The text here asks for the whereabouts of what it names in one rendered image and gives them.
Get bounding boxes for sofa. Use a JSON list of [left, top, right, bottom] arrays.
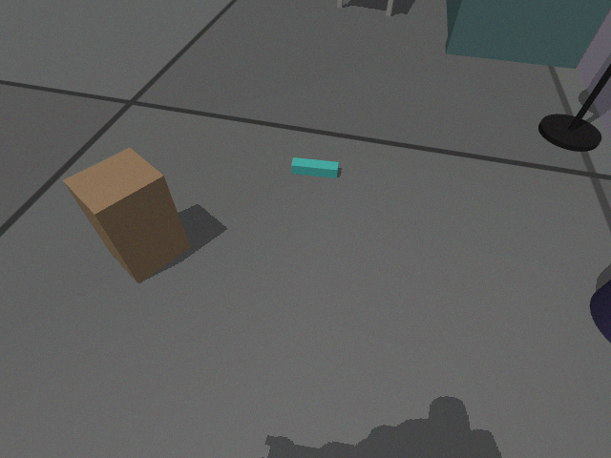
[[446, 0, 611, 69]]

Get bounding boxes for floor lamp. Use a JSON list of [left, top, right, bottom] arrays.
[[538, 64, 611, 152]]

